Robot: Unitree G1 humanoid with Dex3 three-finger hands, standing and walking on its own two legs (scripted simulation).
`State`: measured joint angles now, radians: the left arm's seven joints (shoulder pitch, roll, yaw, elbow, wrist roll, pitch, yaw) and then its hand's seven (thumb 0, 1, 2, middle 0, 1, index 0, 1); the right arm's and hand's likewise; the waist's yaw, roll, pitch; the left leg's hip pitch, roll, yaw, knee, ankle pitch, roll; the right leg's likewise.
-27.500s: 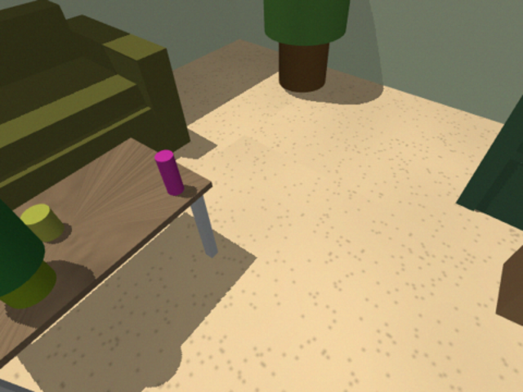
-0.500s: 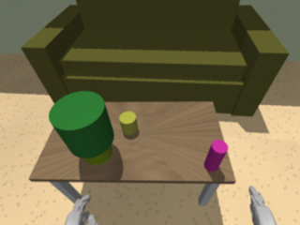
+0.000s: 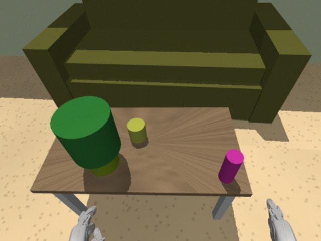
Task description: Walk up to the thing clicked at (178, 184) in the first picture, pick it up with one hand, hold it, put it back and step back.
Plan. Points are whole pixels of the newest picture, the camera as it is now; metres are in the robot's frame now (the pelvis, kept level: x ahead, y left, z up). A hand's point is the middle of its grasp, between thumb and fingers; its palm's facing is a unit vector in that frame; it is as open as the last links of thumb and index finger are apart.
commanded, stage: home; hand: right
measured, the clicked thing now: (229, 167) +0.43 -0.21 -0.19
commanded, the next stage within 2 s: stand in 1.32 s
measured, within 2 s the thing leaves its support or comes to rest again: neither
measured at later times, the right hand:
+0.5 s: hand (256, 234) +0.18 -0.19 -0.06, palm faces +0.11 +0.96 -0.27, open 17.4 cm
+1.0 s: hand (255, 237) +0.18 -0.18 -0.06, palm faces +0.12 +0.96 -0.27, open 17.5 cm
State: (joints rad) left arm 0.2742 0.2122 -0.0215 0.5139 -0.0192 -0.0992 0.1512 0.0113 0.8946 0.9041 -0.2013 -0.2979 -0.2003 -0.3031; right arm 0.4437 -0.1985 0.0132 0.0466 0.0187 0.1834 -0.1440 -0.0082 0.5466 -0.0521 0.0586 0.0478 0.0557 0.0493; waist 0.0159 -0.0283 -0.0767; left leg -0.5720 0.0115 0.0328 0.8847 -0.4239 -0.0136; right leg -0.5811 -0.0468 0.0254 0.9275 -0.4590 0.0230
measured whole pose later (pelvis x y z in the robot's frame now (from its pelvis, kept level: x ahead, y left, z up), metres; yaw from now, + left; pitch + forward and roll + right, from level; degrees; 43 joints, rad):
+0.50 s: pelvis +0.01 -0.01 +0.00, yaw +0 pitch +7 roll +2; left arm 0.27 0.21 -0.02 0.52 -0.01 -0.11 0.15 0.01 0.89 0.90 -0.20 -0.30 -0.20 -0.30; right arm 0.45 -0.20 0.01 0.02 0.01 0.24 -0.14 -0.01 0.54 -0.06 0.06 0.05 0.06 0.05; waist 0.01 -0.03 -0.09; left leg -0.56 0.01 0.03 0.88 -0.44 -0.02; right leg -0.58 -0.05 0.02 0.93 -0.48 0.02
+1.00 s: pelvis +0.00 +0.00 +0.00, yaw +0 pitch +7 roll +2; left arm 0.28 0.22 -0.02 0.52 -0.01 -0.13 0.16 0.01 0.89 0.90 -0.20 -0.30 -0.20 -0.30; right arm 0.45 -0.20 0.01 0.01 0.02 0.25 -0.14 -0.01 0.55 -0.05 0.06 0.05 0.05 0.05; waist 0.02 -0.03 -0.09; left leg -0.58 0.01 0.03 0.89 -0.44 -0.02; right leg -0.59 -0.05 0.03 0.95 -0.47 0.02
